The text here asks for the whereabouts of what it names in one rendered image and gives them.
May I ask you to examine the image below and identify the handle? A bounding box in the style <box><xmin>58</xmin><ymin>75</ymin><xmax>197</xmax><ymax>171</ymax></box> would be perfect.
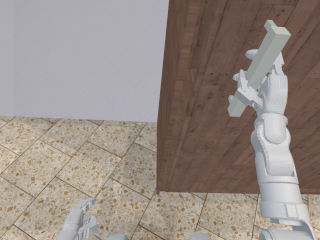
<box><xmin>227</xmin><ymin>20</ymin><xmax>291</xmax><ymax>117</ymax></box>

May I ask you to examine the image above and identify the robot right upper arm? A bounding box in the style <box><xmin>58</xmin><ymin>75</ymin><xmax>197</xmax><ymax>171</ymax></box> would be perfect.
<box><xmin>259</xmin><ymin>228</ymin><xmax>313</xmax><ymax>240</ymax></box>

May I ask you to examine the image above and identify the wardrobe door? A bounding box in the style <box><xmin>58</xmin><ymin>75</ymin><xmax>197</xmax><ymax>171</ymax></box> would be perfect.
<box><xmin>301</xmin><ymin>178</ymin><xmax>320</xmax><ymax>189</ymax></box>
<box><xmin>165</xmin><ymin>0</ymin><xmax>320</xmax><ymax>194</ymax></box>

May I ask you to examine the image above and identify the robot right hand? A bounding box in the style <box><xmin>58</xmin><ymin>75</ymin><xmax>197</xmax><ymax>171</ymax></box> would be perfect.
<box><xmin>232</xmin><ymin>49</ymin><xmax>288</xmax><ymax>117</ymax></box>

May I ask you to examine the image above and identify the robot left hand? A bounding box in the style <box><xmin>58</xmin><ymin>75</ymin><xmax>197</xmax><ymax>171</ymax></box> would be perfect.
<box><xmin>61</xmin><ymin>197</ymin><xmax>99</xmax><ymax>240</ymax></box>

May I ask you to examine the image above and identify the robot right forearm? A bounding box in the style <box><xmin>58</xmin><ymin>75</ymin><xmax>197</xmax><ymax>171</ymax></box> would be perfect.
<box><xmin>250</xmin><ymin>112</ymin><xmax>317</xmax><ymax>240</ymax></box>

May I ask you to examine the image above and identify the robot left forearm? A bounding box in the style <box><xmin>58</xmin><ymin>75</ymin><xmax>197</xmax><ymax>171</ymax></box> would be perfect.
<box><xmin>55</xmin><ymin>229</ymin><xmax>79</xmax><ymax>240</ymax></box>

